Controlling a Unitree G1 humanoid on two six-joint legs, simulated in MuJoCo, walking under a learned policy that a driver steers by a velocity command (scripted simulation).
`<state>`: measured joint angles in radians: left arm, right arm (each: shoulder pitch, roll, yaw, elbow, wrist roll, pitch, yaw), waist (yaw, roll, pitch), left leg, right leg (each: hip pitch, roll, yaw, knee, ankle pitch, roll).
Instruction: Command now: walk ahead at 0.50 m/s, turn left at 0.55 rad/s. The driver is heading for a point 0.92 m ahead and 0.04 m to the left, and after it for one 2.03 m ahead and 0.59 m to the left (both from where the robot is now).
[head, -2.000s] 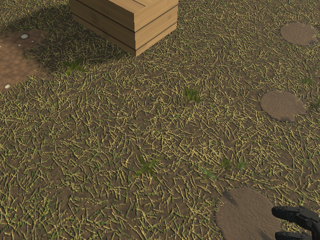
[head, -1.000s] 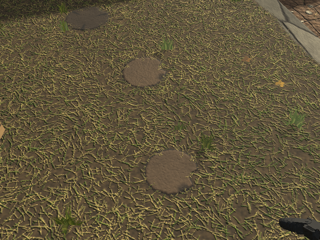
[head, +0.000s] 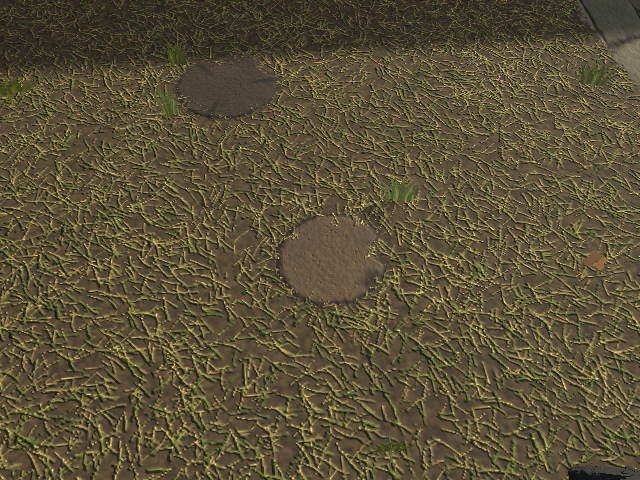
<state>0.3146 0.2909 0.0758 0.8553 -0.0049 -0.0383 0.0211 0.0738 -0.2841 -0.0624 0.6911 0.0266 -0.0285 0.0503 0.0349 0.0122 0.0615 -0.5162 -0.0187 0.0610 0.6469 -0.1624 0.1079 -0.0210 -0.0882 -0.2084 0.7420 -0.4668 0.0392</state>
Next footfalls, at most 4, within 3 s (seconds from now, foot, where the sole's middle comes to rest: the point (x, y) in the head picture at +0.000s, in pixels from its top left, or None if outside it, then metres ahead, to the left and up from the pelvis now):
0.44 right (389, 473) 0.45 -0.09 -0.75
0.94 left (233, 381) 0.63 0.23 -0.75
1.48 right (334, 262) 0.95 0.03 -0.75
2.02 left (242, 176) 1.23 0.28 -0.75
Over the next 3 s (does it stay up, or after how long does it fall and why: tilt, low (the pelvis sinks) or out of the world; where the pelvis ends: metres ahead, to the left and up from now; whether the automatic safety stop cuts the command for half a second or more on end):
stays up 1.43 0.28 0.02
